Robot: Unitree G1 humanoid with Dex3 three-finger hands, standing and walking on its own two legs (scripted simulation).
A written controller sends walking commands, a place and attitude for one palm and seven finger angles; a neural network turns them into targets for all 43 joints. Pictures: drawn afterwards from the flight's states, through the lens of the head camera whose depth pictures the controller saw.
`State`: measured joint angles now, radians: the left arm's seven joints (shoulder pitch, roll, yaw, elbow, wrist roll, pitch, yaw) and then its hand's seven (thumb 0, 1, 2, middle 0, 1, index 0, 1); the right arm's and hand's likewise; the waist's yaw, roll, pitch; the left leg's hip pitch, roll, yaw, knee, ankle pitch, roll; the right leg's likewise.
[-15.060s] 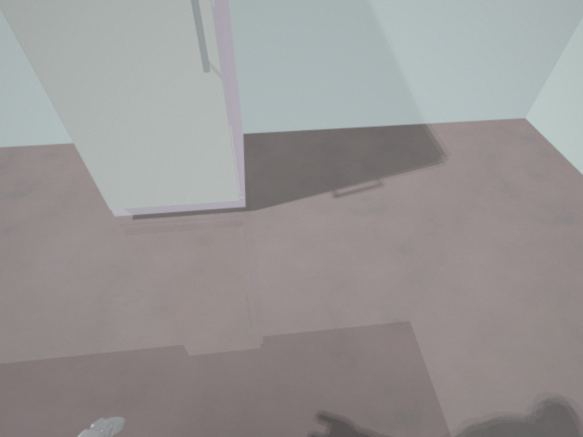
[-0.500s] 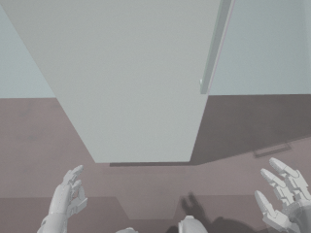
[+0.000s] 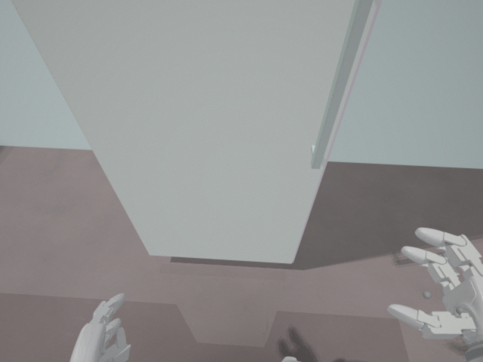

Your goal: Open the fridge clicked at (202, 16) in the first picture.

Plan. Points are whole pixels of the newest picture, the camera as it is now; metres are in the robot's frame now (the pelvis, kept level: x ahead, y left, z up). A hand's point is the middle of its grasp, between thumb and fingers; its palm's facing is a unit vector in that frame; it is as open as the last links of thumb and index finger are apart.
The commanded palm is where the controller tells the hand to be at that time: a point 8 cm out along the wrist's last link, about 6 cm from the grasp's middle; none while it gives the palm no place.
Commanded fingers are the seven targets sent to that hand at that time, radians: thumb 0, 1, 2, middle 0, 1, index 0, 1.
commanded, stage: raise the hand to about handle height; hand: right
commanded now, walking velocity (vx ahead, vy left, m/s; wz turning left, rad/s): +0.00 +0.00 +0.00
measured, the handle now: (335, 84) +0.54 -0.13 +0.19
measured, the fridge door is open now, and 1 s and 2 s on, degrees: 0 0 0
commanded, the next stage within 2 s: move the hooked fingers beside the handle in 1.10 s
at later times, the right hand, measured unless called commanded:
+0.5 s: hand out of the picture +0.25 -0.29 +0.13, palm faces +0.07 +1.00 -0.04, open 13.9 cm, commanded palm +0.22 -0.33 +0.14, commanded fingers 0.00 0.50 -0.30 0.30 1.20 0.30 1.20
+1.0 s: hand (474, 242) +0.26 -0.28 +0.14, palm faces +0.07 +1.00 -0.03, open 14.0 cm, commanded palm +0.23 -0.32 +0.15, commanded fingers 0.00 0.50 -0.30 0.30 1.20 0.30 1.20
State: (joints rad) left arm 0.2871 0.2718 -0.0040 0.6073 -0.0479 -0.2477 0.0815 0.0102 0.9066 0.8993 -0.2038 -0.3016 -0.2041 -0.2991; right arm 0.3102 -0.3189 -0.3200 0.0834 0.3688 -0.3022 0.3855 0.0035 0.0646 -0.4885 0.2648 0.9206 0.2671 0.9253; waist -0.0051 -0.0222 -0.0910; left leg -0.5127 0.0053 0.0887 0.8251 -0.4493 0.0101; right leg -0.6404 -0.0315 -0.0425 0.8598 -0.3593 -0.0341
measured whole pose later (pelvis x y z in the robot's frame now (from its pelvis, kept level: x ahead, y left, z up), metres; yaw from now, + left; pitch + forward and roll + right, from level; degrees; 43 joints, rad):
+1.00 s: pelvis +0.00 +0.00 +0.03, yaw +0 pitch +1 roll +2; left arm 0.26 0.27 -0.06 0.60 -0.07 -0.23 0.11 0.01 0.91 0.90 -0.20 -0.30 -0.20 -0.30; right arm -0.01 -0.42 -0.43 0.25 0.35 -0.06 0.45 -0.01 0.50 -0.30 0.30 1.20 0.30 1.20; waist -0.02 -0.03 -0.03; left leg -0.27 0.00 0.09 0.58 -0.33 0.01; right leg -0.39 -0.02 -0.04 0.63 -0.25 -0.03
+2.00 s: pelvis +0.01 +0.01 +0.02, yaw +1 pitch +5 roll +1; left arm 0.31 0.28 -0.04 0.62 -0.07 -0.11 0.10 0.01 0.91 0.90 -0.20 -0.30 -0.20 -0.30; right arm -0.36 -0.43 -0.37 0.60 0.28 -0.11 0.38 -0.01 0.50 -0.30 0.29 1.20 0.30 1.20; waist 0.02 -0.02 -0.06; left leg -0.36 -0.01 0.07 0.64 -0.37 0.02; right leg -0.47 -0.03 -0.05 0.67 -0.28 -0.02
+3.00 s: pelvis +0.02 +0.01 +0.01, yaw +3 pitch +13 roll +1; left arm 0.42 0.27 -0.02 0.64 -0.03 0.04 0.04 0.00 0.91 0.90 -0.20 -0.30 -0.20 -0.30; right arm -0.81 -0.50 -0.40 1.10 0.13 -0.26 0.24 -0.01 0.50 -0.30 0.30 1.20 0.30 1.20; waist 0.13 -0.02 -0.09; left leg -0.55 -0.03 0.05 0.73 -0.40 0.02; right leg -0.66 -0.06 -0.08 0.77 -0.33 -0.02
